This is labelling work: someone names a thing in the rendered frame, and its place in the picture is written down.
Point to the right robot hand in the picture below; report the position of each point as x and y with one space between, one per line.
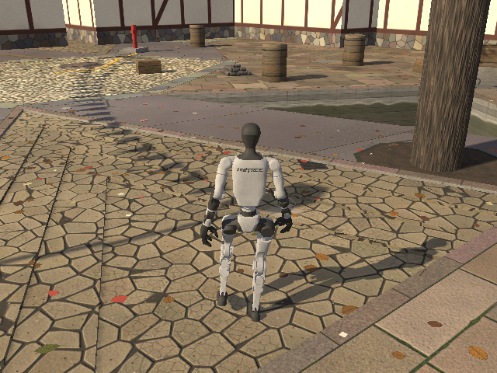
282 221

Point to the humanoid robot torso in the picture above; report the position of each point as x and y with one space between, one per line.
249 188

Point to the right robot upper arm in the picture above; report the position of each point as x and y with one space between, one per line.
277 175

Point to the left robot upper arm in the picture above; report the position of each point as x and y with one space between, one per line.
221 177

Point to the left robot hand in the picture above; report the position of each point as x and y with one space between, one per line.
203 234

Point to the left robot forearm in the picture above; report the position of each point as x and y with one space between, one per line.
213 204

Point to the robot left foot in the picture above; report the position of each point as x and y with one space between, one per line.
222 300

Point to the right robot forearm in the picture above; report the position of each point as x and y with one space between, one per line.
284 206

